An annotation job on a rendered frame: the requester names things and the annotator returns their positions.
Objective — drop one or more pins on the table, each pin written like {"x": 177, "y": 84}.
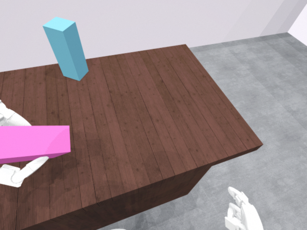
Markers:
{"x": 145, "y": 127}

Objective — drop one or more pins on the right robot hand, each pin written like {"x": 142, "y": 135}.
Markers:
{"x": 246, "y": 218}

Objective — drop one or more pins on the sponge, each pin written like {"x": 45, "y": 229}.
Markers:
{"x": 27, "y": 143}

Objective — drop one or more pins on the left robot hand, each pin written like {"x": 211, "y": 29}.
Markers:
{"x": 10, "y": 175}

